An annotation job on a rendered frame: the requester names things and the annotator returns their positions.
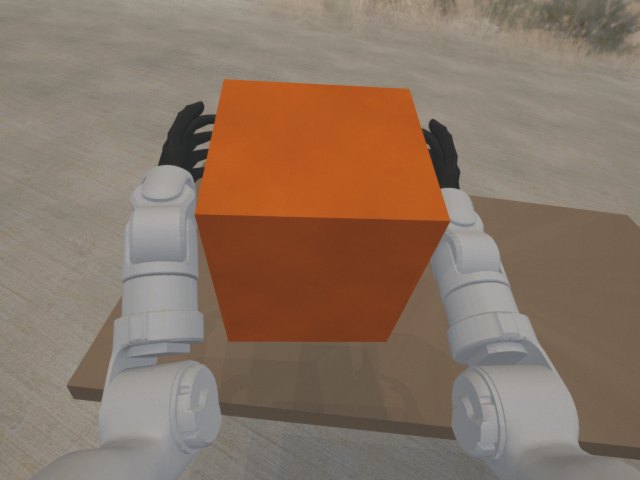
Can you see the right robot hand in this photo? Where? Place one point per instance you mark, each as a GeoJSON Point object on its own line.
{"type": "Point", "coordinates": [443, 155]}

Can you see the right robot upper arm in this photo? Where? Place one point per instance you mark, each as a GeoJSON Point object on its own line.
{"type": "Point", "coordinates": [520, 420]}

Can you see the robot left forearm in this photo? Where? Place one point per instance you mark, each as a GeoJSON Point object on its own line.
{"type": "Point", "coordinates": [160, 314]}

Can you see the carton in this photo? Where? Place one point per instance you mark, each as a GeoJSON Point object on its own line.
{"type": "Point", "coordinates": [319, 210]}

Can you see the left robot hand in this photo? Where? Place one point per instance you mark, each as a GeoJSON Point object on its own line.
{"type": "Point", "coordinates": [181, 140]}

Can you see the left robot upper arm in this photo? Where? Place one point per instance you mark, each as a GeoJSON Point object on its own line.
{"type": "Point", "coordinates": [153, 420]}

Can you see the table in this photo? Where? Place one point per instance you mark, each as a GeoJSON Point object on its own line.
{"type": "Point", "coordinates": [574, 273]}

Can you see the robot right forearm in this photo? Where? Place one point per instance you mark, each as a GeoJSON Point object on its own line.
{"type": "Point", "coordinates": [486, 327]}

